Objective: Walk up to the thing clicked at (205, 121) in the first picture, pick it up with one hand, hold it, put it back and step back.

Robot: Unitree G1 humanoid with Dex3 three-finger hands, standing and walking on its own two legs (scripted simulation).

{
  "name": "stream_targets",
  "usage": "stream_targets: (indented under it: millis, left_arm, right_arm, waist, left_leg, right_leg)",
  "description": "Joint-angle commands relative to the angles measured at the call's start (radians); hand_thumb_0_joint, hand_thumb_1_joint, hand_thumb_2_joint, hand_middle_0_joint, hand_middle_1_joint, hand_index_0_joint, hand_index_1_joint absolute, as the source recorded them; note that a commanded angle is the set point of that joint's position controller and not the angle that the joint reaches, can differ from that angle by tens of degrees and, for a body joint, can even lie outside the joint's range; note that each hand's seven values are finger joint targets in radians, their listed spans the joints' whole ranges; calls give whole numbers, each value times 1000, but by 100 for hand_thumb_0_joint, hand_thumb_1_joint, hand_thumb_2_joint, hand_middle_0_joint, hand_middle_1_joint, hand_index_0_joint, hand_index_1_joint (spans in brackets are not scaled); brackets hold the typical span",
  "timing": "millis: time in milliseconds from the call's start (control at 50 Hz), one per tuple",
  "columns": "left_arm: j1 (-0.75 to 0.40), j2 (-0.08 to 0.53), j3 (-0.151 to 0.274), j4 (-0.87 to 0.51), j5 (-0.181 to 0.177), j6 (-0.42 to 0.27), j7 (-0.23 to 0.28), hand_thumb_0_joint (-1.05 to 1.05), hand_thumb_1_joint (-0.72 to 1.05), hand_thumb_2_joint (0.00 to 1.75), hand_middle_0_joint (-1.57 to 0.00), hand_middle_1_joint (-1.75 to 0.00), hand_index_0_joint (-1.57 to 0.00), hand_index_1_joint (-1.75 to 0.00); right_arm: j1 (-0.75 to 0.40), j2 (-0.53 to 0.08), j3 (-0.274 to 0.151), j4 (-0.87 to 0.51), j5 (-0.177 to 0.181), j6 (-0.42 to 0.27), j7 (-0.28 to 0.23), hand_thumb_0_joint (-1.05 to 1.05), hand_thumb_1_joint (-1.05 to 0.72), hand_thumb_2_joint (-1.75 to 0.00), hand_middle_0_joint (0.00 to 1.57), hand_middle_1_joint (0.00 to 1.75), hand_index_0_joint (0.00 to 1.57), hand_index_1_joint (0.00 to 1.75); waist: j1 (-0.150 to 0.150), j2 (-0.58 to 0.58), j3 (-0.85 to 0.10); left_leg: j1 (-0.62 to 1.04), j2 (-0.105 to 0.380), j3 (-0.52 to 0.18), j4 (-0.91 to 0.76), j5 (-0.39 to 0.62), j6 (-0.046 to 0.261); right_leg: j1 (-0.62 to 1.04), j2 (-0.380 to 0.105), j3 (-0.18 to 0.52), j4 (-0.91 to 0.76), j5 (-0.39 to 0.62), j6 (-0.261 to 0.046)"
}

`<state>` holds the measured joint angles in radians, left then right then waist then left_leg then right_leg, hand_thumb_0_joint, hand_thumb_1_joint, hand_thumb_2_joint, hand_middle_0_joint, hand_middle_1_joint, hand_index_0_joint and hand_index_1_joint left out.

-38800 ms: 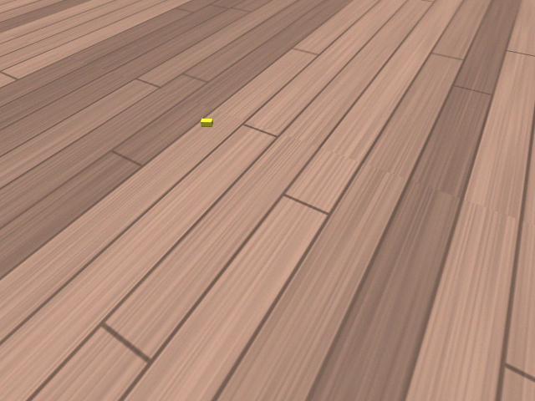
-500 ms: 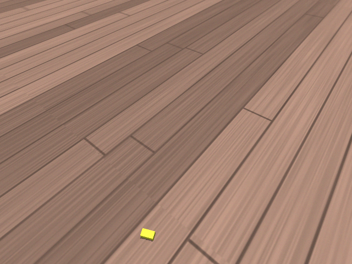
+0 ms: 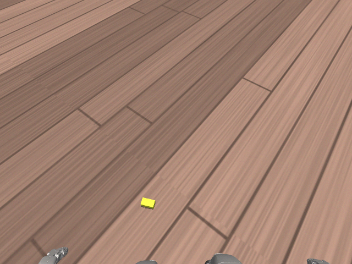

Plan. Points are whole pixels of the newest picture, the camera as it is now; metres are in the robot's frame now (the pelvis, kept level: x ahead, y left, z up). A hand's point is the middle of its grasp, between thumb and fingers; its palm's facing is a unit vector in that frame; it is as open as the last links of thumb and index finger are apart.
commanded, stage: step back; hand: left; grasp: from above
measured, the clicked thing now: (148, 203) +0.45 +0.15 -0.74
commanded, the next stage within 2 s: none
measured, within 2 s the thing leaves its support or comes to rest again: neither
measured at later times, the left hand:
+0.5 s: hand out of the picture +0.03 +0.24 -0.14, palm faces -0.10 -0.91 -0.40, open 7.3 cm
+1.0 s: hand out of the picture -0.11 +0.28 -0.15, palm faces -0.02 -0.93 -0.36, open 7.3 cm
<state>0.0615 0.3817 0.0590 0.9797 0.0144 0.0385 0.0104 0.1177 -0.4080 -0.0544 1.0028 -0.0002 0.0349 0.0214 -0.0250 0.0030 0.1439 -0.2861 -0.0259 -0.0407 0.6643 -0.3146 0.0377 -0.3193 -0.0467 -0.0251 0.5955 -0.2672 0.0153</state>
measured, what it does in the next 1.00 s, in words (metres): walks backwards: right foot, then left foot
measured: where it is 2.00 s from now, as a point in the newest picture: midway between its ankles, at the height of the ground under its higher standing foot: outside the picture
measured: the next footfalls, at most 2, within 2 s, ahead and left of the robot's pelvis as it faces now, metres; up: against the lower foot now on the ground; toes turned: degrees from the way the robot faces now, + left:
right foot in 0.40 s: -0.05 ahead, -0.12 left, +0.00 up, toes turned -1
left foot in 0.78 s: -0.13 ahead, +0.13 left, +0.00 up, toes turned -4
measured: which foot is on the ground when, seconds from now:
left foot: down 0.00-0.42, up 0.44-0.76, down 0.78-1.00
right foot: down 0.00-0.00, up 0.02-0.38, down 0.40-0.80, up 0.82-1.00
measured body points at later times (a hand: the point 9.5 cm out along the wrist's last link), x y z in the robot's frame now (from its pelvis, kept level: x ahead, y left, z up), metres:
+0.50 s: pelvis -0.09 -0.01 +0.00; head -0.03 -0.03 +0.44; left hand +0.04 +0.29 -0.11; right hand -0.01 -0.32 -0.14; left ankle -0.06 +0.11 -0.68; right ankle -0.09 -0.12 -0.73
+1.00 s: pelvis -0.22 +0.01 +0.01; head -0.17 +0.04 +0.45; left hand -0.11 +0.33 -0.12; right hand -0.13 -0.30 -0.10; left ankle -0.17 +0.13 -0.73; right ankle -0.27 -0.14 -0.63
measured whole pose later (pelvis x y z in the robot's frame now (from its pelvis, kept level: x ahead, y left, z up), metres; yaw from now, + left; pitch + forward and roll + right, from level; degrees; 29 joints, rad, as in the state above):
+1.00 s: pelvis -0.22 +0.01 +0.01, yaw -2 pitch -2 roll -1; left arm 0.17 0.40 0.09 0.83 0.01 0.06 0.01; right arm 0.15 -0.34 -0.03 0.87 -0.03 0.02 0.00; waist 0.01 -0.04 0.15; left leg -0.30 0.02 -0.05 0.56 -0.23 0.01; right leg -0.45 0.13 0.16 1.19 -0.49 0.00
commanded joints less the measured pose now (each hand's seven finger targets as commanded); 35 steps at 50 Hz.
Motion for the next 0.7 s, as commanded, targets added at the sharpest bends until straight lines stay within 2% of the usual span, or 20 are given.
stream_targets:
  millis: [0, 20, 40, 60, 100, 160, 240, 260, 300, 340, 360, 380, 400, 420, 440, 480, 520, 580, 640, 680]
  left_arm:
    - [-13, 153, 42, -123, -6, 5, 29, 0, 90, 90, -20, -30, -20, -30]
    - [13, 145, 37, -122, -7, 9, 32, 0, 90, 90, -20, -30, -20, -30]
    - [16, 134, 34, -126, -8, 9, 36, 0, 90, 90, -20, -30, -20, -30]
    - [6, 150, 41, -121, -9, 9, 40, 0, 90, 90, -20, -30, -20, -30]
    - [50, 175, 44, -118, -17, 10, 35, 0, 90, 90, -20, -30, -20, -30]
    - [59, 180, 49, -142, -3, 1, 30, 0, 90, 90, -20, -30, -20, -30]
    - [21, 173, 55, -182, -2, -12, 24, 0, 90, 90, -20, -30, -20, -30]
    - [37, 171, 57, -180, -1, -14, 23, 0, 90, 90, -20, -30, -20, -30]
    - [74, 168, 61, -173, 2, -18, 18, 0, 90, 90, -20, -30, -20, -30]
    - [143, 158, 65, -146, 7, -26, 15, 0, 90, 90, -20, -30, -20, -30]
    - [165, 158, 68, -133, 13, -32, 16, 0, 90, 90, -20, -30, -20, -30]
    - [172, 200, 78, -137, 21, -39, 18, 0, 90, 90, -20, -30, -20, -30]
    - [153, 263, 93, -152, 24, -41, 18, 0, 90, 90, -20, -30, -20, -30]
    - [89, 340, 103, -186, 20, -35, 16, 0, 90, 90, -20, -30, -20, -30]
    - [39, 332, 104, -219, 23, -40, 18, 0, 90, 90, -20, -30, -20, -30]
    - [12, 233, 88, -238, 5, -40, 20, 0, 90, 90, -20, -30, -20, -30]
    - [-2, 200, 83, -243, 14, -38, 23, 0, 90, 90, -20, -30, -20, -30]
    - [90, 181, 76, -248, 20, -34, 25, 0, 90, 90, -20, -30, -20, -30]
    - [108, 198, 81, -258, 22, -25, 33, 0, 90, 90, -20, -30, -20, -30]
    - [105, 210, 78, -263, 14, -14, 28, 0, 90, 90, -20, -30, -20, -30]
  right_arm:
    - [78, -265, -67, -69, -30, -26, -28, 0, -90, -90, 20, 30, 20, 30]
    - [65, -258, -64, -77, -30, -29, -33, 0, -90, -90, 20, 30, 20, 30]
    - [43, -265, -65, -98, -32, -28, -39, 0, -90, -90, 20, 30, 20, 30]
    - [10, -248, -65, -115, -33, -27, -46, 0, -90, -90, 20, 30, 20, 30]
    - [-34, -215, -56, -140, -38, -29, -55, 0, -90, -90, 20, 30, 20, 30]
    - [21, -186, -55, -162, -26, -30, -62, 0, -90, -90, 20, 30, 20, 30]
    - [81, -203, -65, -170, -19, -27, -64, 0, -90, -90, 20, 30, 20, 30]
    - [67, -209, -65, -178, -19, -26, -62, 0, -90, -90, 20, 30, 20, 30]
    - [36, -216, -64, -193, -18, -20, -57, 0, -90, -90, 20, 30, 20, 30]
    - [-3, -222, -61, -206, -11, -12, -52, 0, -90, -90, 20, 30, 20, 30]
    - [-18, -211, -57, -207, -5, -8, -48, 0, -90, -90, 20, 30, 20, 30]
    - [-25, -184, -49, -211, 5, -7, -45, 0, -90, -90, 20, 30, 20, 30]
    - [-27, -149, -36, -222, 12, -6, -44, 0, -90, -90, 20, 30, 20, 30]
    - [-43, -149, -44, -221, 6, 6, -56, 0, -90, -90, 20, 30, 20, 30]
    - [-8, -184, -59, -199, 0, 8, -60, 0, -90, -90, 20, 30, 20, 30]
    - [41, -188, -49, -165, 12, 5, -49, 0, -90, -90, 20, 30, 20, 30]
    - [63, -161, -36, -151, 13, -3, -53, 0, -90, -90, 20, 30, 20, 30]
    - [47, -150, -21, -179, 10, -11, -57, 0, -90, -90, 20, 30, 20, 30]
    - [55, -146, -23, -197, 3, -17, -58, 0, -90, -90, 20, 30, 20, 30]
    - [79, -144, -29, -190, -6, -22, -56, 0, -90, -90, 20, 30, 20, 30]
  waist:
    - [0, 128, -185]
    - [10, 112, -185]
    - [4, 152, -193]
    - [7, 162, -184]
    - [40, 164, -192]
    - [19, 123, -224]
    - [-27, 113, -211]
    - [-22, 116, -209]
    - [-9, 137, -217]
    - [29, 127, -235]
    - [43, 103, -245]
    - [44, 20, -263]
    - [42, -169, -220]
    - [72, -287, -154]
    - [52, -249, -106]
    - [16, -124, -85]
    - [9, -123, -131]
    - [64, -112, -173]
    - [72, -192, -226]
    - [62, -223, -242]
  left_leg:
    - [180, 328, -373, -260, 791, 168]
    - [206, 333, -344, -225, 912, 177]
    - [201, 333, -346, -231, 896, 157]
    - [171, 317, -318, -228, 830, 160]
    - [200, 268, -228, -196, 766, 177]
    - [306, 250, -200, -155, 765, 181]
    - [340, 276, -209, -137, 724, 214]
    - [306, 281, -203, -133, 691, 215]
    - [242, 255, -174, -117, 594, 183]
    - [160, 234, -155, -74, 493, 151]
    - [104, 207, -134, -34, 438, 117]
    - [-19, 153, -104, 23, 291, 64]
    - [-183, 7, -45, 172, 20, 1]
    - [-165, -87, -39, 419, -316, -27]
    - [-125, -53, -118, 546, -336, -43]
    - [-144, -88, -151, 565, -236, -37]
    - [-202, -121, -136, 566, -192, -55]
    - [-234, -97, -97, 414, -189, -64]
    - [-217, -20, -72, 188, -213, -68]
    - [-111, 10, -24, 7, -167, -51]
  right_leg:
    - [-136, 142, 144, 395, -370, -51]
    - [-168, 147, 173, 478, -389, -53]
    - [-184, 155, 218, 509, -379, -54]
    - [-169, 150, 238, 535, -352, -55]
    - [-180, 143, 221, 582, -266, -41]
    - [-201, 139, 185, 533, -239, -15]
    - [-178, 107, 150, 338, -242, 5]
    - [-142, 93, 134, 288, -235, 2]
    - [-52, 74, 88, 141, -201, -12]
    - [85, 73, 54, -72, -42, -32]
    - [165, 74, 53, -170, 91, -48]
    - [250, -10, 182, -153, 239, -81]
    - [262, -162, 403, -203, 313, -165]
    - [48, -360, 595, -277, 340, -350]
    - [-44, -386, 627, -271, 369, -377]
    - [8, -239, 388, -221, 435, -286]
    - [115, -158, 267, -164, 500, -224]
    - [271, -130, 245, -124, 527, -221]
    - [384, -179, 269, -81, 578, -237]
    - [333, -175, 259, -46, 568, -222]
